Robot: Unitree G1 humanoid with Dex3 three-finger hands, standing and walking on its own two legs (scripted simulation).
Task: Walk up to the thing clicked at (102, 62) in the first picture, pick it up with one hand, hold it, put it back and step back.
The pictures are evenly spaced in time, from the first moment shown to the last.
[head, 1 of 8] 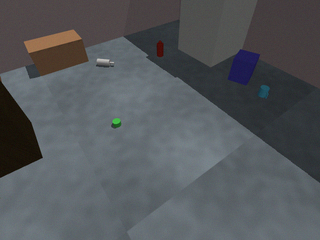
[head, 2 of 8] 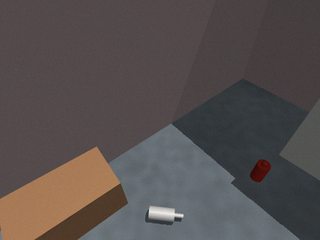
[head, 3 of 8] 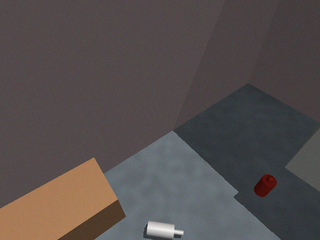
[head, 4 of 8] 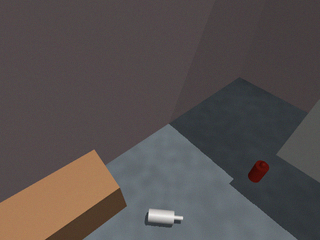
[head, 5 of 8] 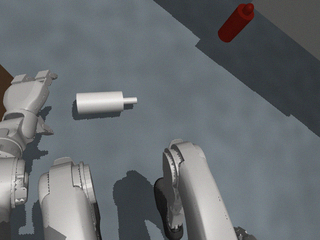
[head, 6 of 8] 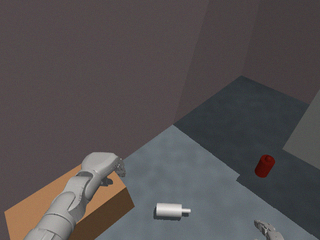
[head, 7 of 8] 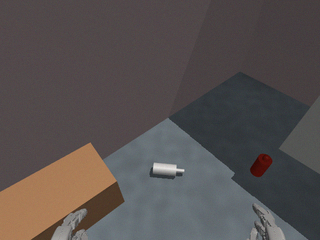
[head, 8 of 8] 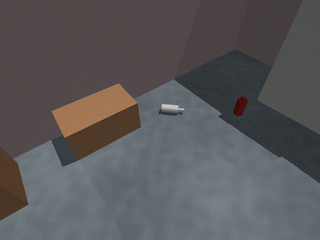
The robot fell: no
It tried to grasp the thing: yes
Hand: left
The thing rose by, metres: 0.00
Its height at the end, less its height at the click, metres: +0.00
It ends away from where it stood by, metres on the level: 0.26
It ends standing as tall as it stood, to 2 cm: yes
